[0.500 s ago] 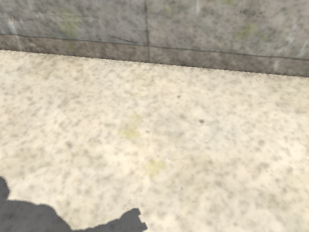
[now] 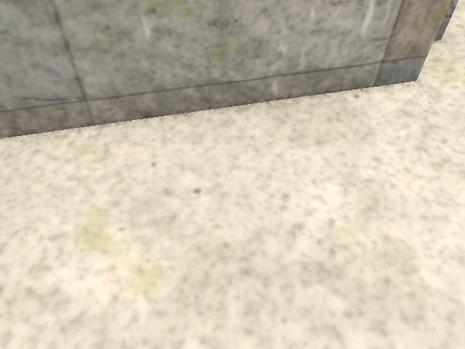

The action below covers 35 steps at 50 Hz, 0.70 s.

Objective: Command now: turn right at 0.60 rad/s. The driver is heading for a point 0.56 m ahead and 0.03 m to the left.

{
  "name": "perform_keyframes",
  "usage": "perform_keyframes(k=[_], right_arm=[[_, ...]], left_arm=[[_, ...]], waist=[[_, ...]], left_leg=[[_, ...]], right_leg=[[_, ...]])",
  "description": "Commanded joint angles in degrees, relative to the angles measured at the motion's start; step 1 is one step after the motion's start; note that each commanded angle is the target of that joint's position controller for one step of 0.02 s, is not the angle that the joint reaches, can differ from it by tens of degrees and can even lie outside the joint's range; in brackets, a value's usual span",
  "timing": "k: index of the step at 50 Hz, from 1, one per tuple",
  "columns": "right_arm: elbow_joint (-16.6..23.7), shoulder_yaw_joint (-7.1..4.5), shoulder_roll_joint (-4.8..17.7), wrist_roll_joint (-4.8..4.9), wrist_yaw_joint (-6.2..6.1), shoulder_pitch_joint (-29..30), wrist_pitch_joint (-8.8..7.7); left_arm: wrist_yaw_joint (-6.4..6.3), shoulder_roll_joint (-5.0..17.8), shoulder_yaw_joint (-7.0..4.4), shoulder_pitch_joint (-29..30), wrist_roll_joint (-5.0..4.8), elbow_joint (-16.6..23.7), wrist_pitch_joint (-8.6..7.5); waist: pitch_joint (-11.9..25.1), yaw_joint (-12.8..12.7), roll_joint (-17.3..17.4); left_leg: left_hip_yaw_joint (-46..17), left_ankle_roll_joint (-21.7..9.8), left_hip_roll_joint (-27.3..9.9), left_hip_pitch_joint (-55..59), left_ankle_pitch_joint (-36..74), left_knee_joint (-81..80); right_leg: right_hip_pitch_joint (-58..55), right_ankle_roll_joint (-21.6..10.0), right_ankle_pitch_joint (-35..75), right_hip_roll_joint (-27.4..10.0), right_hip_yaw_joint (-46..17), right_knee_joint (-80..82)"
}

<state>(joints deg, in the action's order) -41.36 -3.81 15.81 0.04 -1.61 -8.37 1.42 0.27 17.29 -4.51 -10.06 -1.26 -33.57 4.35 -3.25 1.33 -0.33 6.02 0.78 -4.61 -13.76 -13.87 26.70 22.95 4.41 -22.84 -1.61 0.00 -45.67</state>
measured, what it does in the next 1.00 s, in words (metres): walks ahead: right foot, then left foot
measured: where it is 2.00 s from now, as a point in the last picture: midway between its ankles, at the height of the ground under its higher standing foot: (273, 294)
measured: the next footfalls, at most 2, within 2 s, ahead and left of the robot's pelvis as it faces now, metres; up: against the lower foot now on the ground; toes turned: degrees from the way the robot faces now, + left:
right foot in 0.06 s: +0.03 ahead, -0.13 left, +0.00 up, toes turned -4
left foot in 0.54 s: +0.09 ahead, +0.08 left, +0.00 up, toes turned -13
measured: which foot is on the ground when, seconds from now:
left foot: down 0.00-0.06, up 0.08-0.52, down 0.54-0.98, up 1.00-1.00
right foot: up 0.00-0.04, down 0.06-0.54, up 0.56-0.96, down 0.98-1.00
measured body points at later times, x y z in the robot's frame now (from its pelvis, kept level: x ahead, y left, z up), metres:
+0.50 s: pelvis +0.02 -0.03 +0.00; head +0.03 -0.03 +0.45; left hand +0.21 +0.21 -0.09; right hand +0.10 -0.33 -0.10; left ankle +0.05 +0.10 -0.73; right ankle -0.01 -0.13 -0.74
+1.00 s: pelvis +0.21 -0.09 -0.02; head +0.26 -0.10 +0.43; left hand +0.51 +0.08 -0.08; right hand +0.11 -0.36 -0.14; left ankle +0.05 +0.09 -0.72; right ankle +0.30 -0.23 -0.74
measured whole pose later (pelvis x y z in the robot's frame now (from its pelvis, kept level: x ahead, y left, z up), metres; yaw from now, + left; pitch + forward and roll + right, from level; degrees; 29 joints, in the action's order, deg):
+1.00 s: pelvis +0.21 -0.09 -0.02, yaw -9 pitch +3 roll +0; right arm -48.2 -2.7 16.8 1.0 -0.7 -28.1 -2.1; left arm 2.4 15.0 -1.9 -0.2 -0.5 -34.5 -5.7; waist -2.4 5.8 0.4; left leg -4.4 0.4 -2.4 -0.8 -28.4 32.1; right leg 28.0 -1.2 -4.9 0.3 0.6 -30.9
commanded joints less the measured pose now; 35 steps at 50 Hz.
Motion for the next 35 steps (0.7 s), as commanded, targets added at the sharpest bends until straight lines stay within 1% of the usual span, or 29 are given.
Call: perform_keyframes(k=[1, 2, 3, 4, 5, 6, 7, 8, 9, 10, 11, 13, 14, 16, 17, 18, 20, 22, 23, 24, 25, 26, 27, 28, 29, 30, 31, 33, 35], right_arm=[[2.88, -3.59, 12.45, 1.33, 0.21, 0.94, -0.70], [2.53, -3.43, 11.70, 1.90, 0.23, 1.09, -0.80], [1.16, -2.93, 9.57, 1.63, 0.46, -2.14, -1.08], [2.49, -1.75, 5.76, -1.15, 0.74, -2.26, -1.20], [5.93, -1.47, 5.78, -1.74, 0.11, 3.31, -1.46], [5.88, -2.37, 8.65, -0.85, -0.22, 5.54, -1.39], [5.50, -2.67, 9.07, -0.05, -0.30, 5.17, -1.25], [4.21, -2.89, 8.87, -0.33, -0.69, 3.84, -1.15], [4.02, -3.05, 9.25, -0.78, -0.94, 3.27, -1.00], [3.68, -3.02, 8.81, -0.85, -0.77, 2.47, -1.06], [3.13, -2.89, 8.29, -0.54, -0.52, 1.05, -1.08], [2.67, -2.37, 7.15, -0.02, -0.29, 0.60, -0.97], [2.83, -2.05, 6.54, -0.01, -0.25, 1.29, -0.93], [3.08, -1.51, 5.97, 0.12, 0.32, 2.03, -1.13], [3.51, -1.42, 6.20, 0.35, 0.70, 2.86, -1.42], [3.92, -1.44, 6.67, 0.58, 1.06, 3.56, -1.82], [4.17, -1.39, 7.13, 0.83, 1.75, 3.83, -2.94], [4.05, -1.25, 6.97, 1.07, 2.31, 3.44, -4.16], [3.74, -1.15, 6.68, 1.26, 2.54, 2.57, -4.75], [3.00, -1.05, 6.14, 1.38, 2.73, 0.68, -5.32], [1.82, -1.01, 5.62, 1.30, 2.81, -2.14, -5.82], [0.69, -1.10, 5.66, 1.02, 2.65, -5.35, -6.21], [-0.47, -1.41, 7.36, 0.60, 2.22, -11.12, -6.55], [-1.35, -2.37, 12.67, -0.02, 2.01, -15.14, -6.62], [-1.81, -3.09, 14.06, -0.61, 2.49, -16.57, -6.79], [-1.11, -2.10, 10.99, -0.14, 2.21, -14.04, -7.02], [-0.55, -1.47, 9.16, 0.14, 1.95, -12.26, -7.06], [-0.16, -0.90, 8.33, 0.18, 1.64, -11.06, -6.87], [-0.32, -0.60, 7.83, 0.05, 1.40, -12.15, -6.69]], left_arm=[[0.57, 5.21, -1.73, -0.03, -0.03, 4.70, -0.60], [0.57, 5.30, -2.06, -2.43, 0.07, 3.73, -0.57], [0.08, 7.15, -2.85, -4.59, 0.18, 3.09, -0.62], [-0.81, 13.44, -4.39, -6.59, 0.15, 3.80, -0.93], [-0.45, 16.32, -4.44, -5.60, 2.31, 5.00, -2.18], [-0.02, 12.87, -3.56, -5.62, 2.84, 4.81, -3.47], [-0.20, 11.22, -2.84, -3.21, 2.45, 4.04, -4.17], [-0.60, 10.17, -2.67, -0.45, 1.44, 4.10, -4.20], [-0.98, 9.23, -2.17, 1.45, 0.57, 4.25, -3.99], [-1.35, 8.89, -1.79, 1.92, 0.61, 4.39, -3.73], [-1.60, 8.40, -1.50, 2.24, 1.01, 4.37, -3.59], [-1.89, 7.67, -1.17, 2.05, 1.34, 4.04, -3.62], [-1.99, 7.59, -1.09, 1.68, 1.37, 3.66, -3.60], [-2.03, 7.84, -1.12, -0.49, 1.10, 2.56, -3.55], [-1.87, 8.38, -1.19, -1.24, 1.06, 2.12, -3.66], [-1.68, 8.73, -1.14, -1.61, 1.16, 1.65, -3.82], [-1.28, 8.98, -0.97, -2.21, 1.21, 0.70, -4.19], [-0.91, 9.50, -0.94, -2.94, 0.90, -0.18, -4.59], [-0.75, 9.53, -0.83, -2.88, 0.73, -0.49, -4.72], [-0.62, 9.25, -0.62, -2.21, 0.51, -0.66, -4.76], [-0.52, 8.55, -0.30, -1.41, 0.39, -0.70, -4.75], [-0.46, 6.87, 0.26, -0.88, 0.59, -0.64, -4.90], [-0.38, 3.59, 1.26, 0.99, 0.88, 0.04, -5.27], [-0.23, 0.12, 2.09, 0.56, 0.89, 1.73, -6.16], [-0.69, 5.26, 0.71, 3.89, -0.22, 3.44, -7.05], [-0.59, 7.58, -0.21, 3.17, -0.83, 2.68, -7.70], [-0.24, 7.11, -0.23, 1.77, -0.49, 1.48, -8.00], [0.26, 5.83, -0.22, 2.60, 0.53, 0.98, -8.49], [0.67, 3.52, 0.32, 3.94, 0.78, 0.89, -8.79]], waist=[[7.35, -0.53, 11.44], [7.71, -1.96, 10.35], [8.54, -2.32, 5.44], [9.12, -1.58, -10.58], [9.72, -3.45, -18.00], [10.64, -5.46, -10.98], [8.52, -3.47, -9.25], [7.75, -2.10, -6.21], [7.25, -1.38, -6.78], [7.89, -0.79, -7.42], [9.00, -0.30, -7.33], [9.58, -0.70, -7.08], [9.35, -1.18, -7.11], [9.40, -2.78, -8.02], [7.96, -3.60, -9.44], [6.21, -4.06, -10.34], [4.06, -4.46, -9.94], [2.70, -4.49, -8.78], [2.20, -3.89, -8.10], [1.96, -2.46, -7.19], [2.07, -0.67, -6.19], [2.83, 0.95, -5.06], [3.92, 3.19, -0.93], [4.84, 2.38, 11.01], [0.07, 4.06, 13.33], [-3.15, 2.72, 9.51], [-3.26, 1.61, 9.11], [-2.57, 1.41, 7.66], [-1.44, 1.93, 6.93]], left_leg=[[-8.22, -11.07, -13.11, 8.26, 22.94, -3.12], [-6.32, -8.91, -12.12, 6.20, 20.63, 0.02], [-2.77, -4.87, -9.81, 0.75, 14.05, 6.13], [2.88, 1.09, -3.46, -14.68, -8.55, 22.94], [-3.22, 3.62, 3.79, -25.32, -25.24, 35.20], [-8.58, 3.54, 2.57, -25.54, -23.91, 41.72], [-9.71, 2.84, 1.76, -25.53, -18.84, 42.40], [-10.12, 2.87, 1.33, -25.41, -14.26, 40.46], [-10.16, 3.34, 1.49, -24.92, -11.06, 39.33], [-9.72, 3.87, 2.46, -22.52, -8.75, 40.08], [-9.27, 4.28, 3.07, -21.13, -7.00, 39.74], [-8.78, 4.78, 3.24, -19.59, -5.18, 34.44], [-8.78, 4.90, 3.11, -18.78, -4.80, 31.05], [-8.10, 4.36, 2.91, -16.62, -3.66, 24.57], [-7.70, 3.86, 3.05, -16.18, -4.01, 21.93], [-7.56, 3.23, 3.08, -15.76, -4.89, 19.48], [-7.09, 1.87, 3.25, -13.68, -6.92, 14.75], [-6.31, 0.25, 3.64, -10.92, -8.13, 10.95], [-5.82, -0.72, 3.95, -8.58, -7.44, 8.49], [-5.11, -1.78, 4.37, -4.63, -4.86, 4.59], [-4.33, -2.75, 4.89, 0.80, -1.41, 0.13], [-5.53, -3.52, 4.26, 6.55, -0.86, -1.73], [-12.94, -5.46, -1.96, 13.55, -4.98, -4.63], [-30.68, -11.24, -11.87, 19.54, -18.01, -11.49], [-44.79, -17.83, -19.19, 16.30, -28.03, -17.22], [-42.93, -17.56, -18.11, 15.14, -30.12, -17.51], [-37.98, -15.48, -15.10, 15.66, -26.77, -17.45], [-29.56, -12.84, -11.50, 15.94, -15.38, -18.20], [-22.75, -12.13, -8.63, 14.23, -4.64, -19.21]], right_leg=[[-3.32, -2.82, 5.05, 1.41, 3.75, 12.00], [-8.29, -4.67, 10.31, 2.57, 4.55, 18.82], [-16.27, -6.79, 17.86, 2.20, 1.33, 23.84], [-26.76, -11.76, 37.78, -10.96, -17.17, 25.09], [-23.11, -24.16, 44.82, -21.46, -30.99, 24.97], [-22.10, -25.10, 41.25, -19.38, -27.61, 25.95], [-20.03, -21.65, 37.57, -15.74, -22.36, 25.65], [-19.06, -18.50, 32.93, -12.36, -19.44, 25.41], [-17.97, -17.35, 33.67, -11.16, -18.44, 25.25], [-16.26, -17.27, 35.59, -9.95, -17.59, 25.21], [-16.14, -17.40, 35.99, -9.56, -16.65, 25.21], [-16.61, -17.33, 34.28, -8.85, -15.74, 25.19], [-16.66, -17.22, 32.60, -8.70, -15.91, 25.13], [-15.90, -17.35, 11.94, -8.09, -17.73, 27.94], [-14.69, -17.64, 2.12, -8.39, -19.86, 29.83], [-13.56, -17.86, -3.37, -8.98, -21.85, 31.18], [-12.27, -17.91, -7.26, -9.59, -23.76, 31.93], [-10.91, -17.99, -9.28, -9.83, -24.95, 31.69], [-9.55, -17.87, -10.06, -9.64, -25.28, 31.35], [-7.40, -17.31, -10.79, -8.88, -24.96, 30.51], [-4.62, -16.37, -11.53, -7.47, -24.21, 29.17], [-1.45, -14.80, -11.22, -5.39, -23.05, 26.48], [4.67, -11.80, -9.85, -2.03, -18.73, 17.10], [15.48, -7.50, -7.61, 5.72, -6.37, 0.75], [24.70, -6.18, -12.27, 4.67, -5.14, -9.19], [27.56, -6.19, -7.52, 1.43, -7.41, -14.36], [28.37, -6.04, -2.84, 0.27, -6.56, -15.82], [28.11, -5.34, 5.49, -1.99, -5.12, -14.18], [25.05, -4.04, 11.76, -2.19, -2.50, -11.16]])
